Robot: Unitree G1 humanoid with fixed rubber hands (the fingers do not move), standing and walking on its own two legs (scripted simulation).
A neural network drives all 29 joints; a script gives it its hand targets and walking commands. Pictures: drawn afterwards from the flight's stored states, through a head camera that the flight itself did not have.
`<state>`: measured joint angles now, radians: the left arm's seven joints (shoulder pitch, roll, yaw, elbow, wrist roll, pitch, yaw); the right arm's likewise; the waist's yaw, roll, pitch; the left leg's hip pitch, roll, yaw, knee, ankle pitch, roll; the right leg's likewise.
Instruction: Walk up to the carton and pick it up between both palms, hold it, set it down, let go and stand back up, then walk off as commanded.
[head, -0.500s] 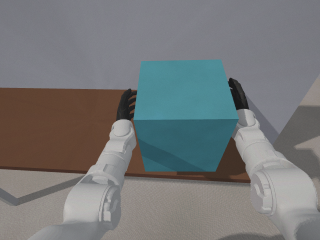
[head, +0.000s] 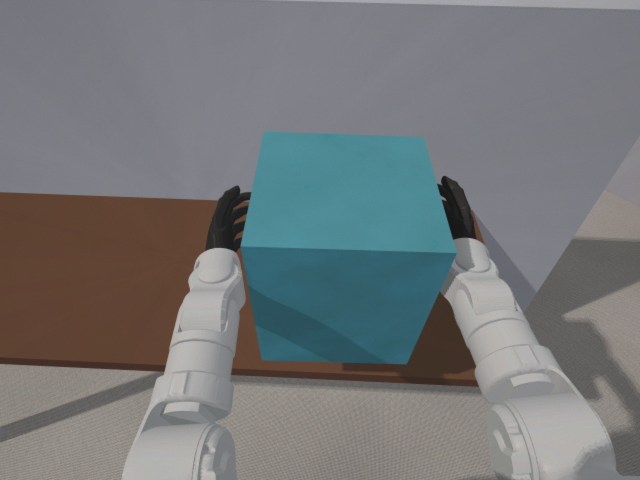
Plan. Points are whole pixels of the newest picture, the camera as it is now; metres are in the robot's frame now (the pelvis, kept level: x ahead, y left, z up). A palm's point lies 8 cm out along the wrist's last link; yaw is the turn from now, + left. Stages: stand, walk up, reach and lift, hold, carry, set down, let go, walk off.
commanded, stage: reach and lift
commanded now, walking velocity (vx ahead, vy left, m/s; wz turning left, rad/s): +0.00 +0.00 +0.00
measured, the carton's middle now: (338, 253) +0.39 -0.01 +0.09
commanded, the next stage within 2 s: hold in 1.30 s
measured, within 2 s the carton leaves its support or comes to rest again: neither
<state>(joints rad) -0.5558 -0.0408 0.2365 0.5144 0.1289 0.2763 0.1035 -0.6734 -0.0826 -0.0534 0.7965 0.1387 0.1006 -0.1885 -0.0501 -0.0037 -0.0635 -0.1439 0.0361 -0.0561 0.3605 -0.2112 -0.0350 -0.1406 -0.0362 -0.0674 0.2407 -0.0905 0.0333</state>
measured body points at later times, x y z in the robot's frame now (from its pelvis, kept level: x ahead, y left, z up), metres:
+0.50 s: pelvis -0.01 +0.00 +0.00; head -0.03 +0.01 +0.45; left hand +0.37 +0.10 +0.15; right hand +0.35 -0.20 +0.13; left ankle -0.01 +0.14 -0.75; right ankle +0.02 -0.14 -0.75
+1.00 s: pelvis -0.01 -0.01 +0.00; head -0.04 +0.03 +0.45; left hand +0.38 +0.14 +0.16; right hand +0.37 -0.17 +0.15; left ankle -0.01 +0.14 -0.75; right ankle +0.02 -0.14 -0.75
